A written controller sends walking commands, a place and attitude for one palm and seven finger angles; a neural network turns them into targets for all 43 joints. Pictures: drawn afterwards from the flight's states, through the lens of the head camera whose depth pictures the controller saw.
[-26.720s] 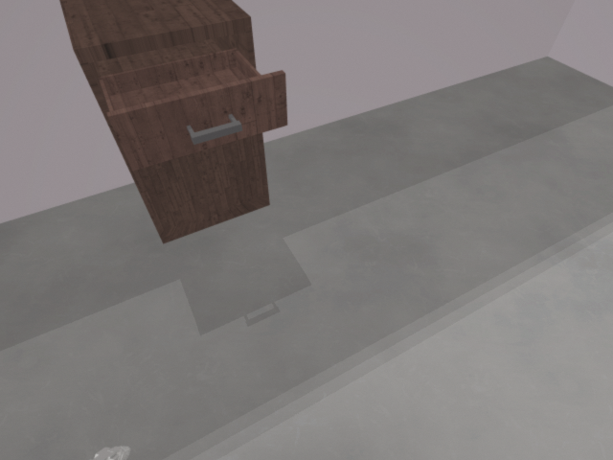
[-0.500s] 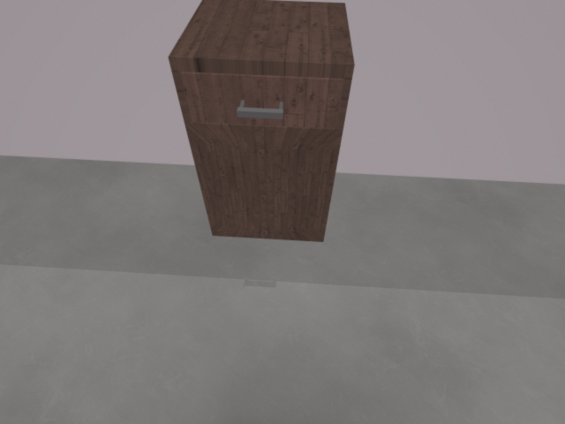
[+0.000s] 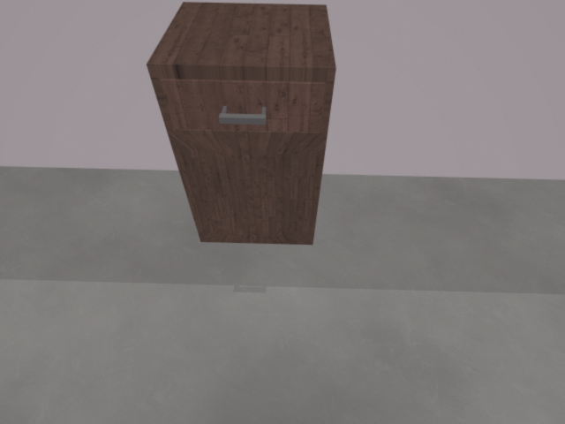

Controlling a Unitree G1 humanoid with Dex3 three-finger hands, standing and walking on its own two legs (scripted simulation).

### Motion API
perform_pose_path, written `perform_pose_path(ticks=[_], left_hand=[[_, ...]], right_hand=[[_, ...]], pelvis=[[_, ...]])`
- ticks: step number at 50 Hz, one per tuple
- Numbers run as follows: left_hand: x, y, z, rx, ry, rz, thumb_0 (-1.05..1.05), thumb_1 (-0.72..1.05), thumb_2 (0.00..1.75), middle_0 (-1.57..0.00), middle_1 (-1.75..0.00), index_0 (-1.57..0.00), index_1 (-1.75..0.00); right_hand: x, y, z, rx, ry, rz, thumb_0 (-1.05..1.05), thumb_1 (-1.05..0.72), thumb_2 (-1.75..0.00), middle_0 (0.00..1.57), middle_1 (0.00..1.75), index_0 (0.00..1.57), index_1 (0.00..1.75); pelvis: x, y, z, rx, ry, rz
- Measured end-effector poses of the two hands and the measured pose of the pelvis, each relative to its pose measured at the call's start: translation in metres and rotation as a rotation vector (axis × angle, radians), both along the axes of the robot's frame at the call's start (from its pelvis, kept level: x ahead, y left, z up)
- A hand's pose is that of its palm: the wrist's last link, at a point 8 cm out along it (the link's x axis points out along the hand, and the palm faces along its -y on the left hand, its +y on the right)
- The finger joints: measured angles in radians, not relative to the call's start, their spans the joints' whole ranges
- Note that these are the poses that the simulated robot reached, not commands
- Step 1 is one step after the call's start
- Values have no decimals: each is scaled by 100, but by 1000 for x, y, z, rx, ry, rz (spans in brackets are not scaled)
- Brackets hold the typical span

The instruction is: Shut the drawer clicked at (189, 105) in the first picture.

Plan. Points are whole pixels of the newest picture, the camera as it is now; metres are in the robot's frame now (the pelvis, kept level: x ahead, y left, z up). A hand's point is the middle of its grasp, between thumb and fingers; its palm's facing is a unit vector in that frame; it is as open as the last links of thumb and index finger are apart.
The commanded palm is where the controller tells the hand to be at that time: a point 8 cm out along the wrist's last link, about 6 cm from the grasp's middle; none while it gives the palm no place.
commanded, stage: look to check the result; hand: left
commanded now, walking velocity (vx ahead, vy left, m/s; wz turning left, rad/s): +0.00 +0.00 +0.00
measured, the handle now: (243, 114) +0.90 +0.15 -0.09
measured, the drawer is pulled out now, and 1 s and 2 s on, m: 0.00 0.00 0.00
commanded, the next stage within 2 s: stand and wait in 0.50 s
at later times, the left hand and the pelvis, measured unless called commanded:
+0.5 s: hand out of the picture +0.09 +0.22 -0.16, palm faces -0.01 -0.95 -0.32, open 7.4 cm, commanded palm none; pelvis +0.02 -0.01 +0.00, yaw +0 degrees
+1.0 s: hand out of the picture +0.12 +0.22 -0.16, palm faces -0.02 -0.95 -0.32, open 7.4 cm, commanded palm none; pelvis +0.03 -0.01 +0.00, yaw +0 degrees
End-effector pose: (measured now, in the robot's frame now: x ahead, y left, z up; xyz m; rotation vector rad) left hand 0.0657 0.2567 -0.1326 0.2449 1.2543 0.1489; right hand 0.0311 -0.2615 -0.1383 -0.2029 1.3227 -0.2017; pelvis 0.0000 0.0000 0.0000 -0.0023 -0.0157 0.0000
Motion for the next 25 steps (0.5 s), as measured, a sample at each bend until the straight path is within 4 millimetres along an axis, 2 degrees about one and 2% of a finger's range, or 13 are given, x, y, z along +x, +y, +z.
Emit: perform_pose_path(ticks=[16, 25], left_hand=[[3, 7, 6, 43, 39, 20, 0, 90, 90, -20, -29, -20, -30], [14, 9, 10, 56, 25, 18, 0, 90, 90, -20, -29, -20, -30]], right_hand=[[33, -18, 3, -18, -20, 23, 1, -91, -90, 20, 30, 20, 30], [50, -25, 6, -28, -46, 33, 1, -91, -90, 20, 30, 21, 30]], pelvis=[[15, -10, 2, 1, 5, 0], [23, -13, 3, 2, 6, -2]])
